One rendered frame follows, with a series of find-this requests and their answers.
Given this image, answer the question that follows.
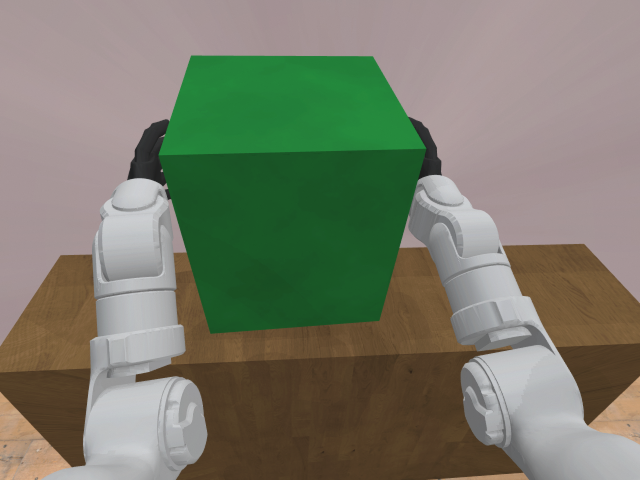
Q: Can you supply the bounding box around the carton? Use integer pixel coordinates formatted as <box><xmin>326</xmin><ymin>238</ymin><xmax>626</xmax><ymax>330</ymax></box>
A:
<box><xmin>158</xmin><ymin>56</ymin><xmax>426</xmax><ymax>334</ymax></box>

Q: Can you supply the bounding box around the robot right upper arm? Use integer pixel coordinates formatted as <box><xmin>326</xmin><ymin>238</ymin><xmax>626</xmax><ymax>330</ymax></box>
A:
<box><xmin>461</xmin><ymin>345</ymin><xmax>640</xmax><ymax>480</ymax></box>

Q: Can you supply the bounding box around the robot right hand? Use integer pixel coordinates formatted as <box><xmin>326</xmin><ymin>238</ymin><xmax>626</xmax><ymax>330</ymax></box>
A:
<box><xmin>408</xmin><ymin>117</ymin><xmax>442</xmax><ymax>180</ymax></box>

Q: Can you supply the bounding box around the robot left hand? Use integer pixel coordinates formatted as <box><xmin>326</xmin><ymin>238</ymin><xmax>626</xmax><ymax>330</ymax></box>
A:
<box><xmin>127</xmin><ymin>119</ymin><xmax>171</xmax><ymax>200</ymax></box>

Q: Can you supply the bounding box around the robot left upper arm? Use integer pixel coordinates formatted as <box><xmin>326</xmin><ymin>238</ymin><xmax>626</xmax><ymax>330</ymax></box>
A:
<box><xmin>41</xmin><ymin>376</ymin><xmax>207</xmax><ymax>480</ymax></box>

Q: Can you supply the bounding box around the right robot forearm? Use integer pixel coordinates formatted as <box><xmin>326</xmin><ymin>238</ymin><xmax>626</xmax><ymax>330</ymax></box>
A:
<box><xmin>408</xmin><ymin>175</ymin><xmax>584</xmax><ymax>419</ymax></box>

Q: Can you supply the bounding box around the pedestal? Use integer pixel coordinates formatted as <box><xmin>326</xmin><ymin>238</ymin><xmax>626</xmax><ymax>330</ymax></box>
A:
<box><xmin>0</xmin><ymin>244</ymin><xmax>640</xmax><ymax>480</ymax></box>

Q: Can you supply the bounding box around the left robot forearm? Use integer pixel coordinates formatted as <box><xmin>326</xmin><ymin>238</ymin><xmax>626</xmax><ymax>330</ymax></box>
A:
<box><xmin>83</xmin><ymin>178</ymin><xmax>186</xmax><ymax>462</ymax></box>

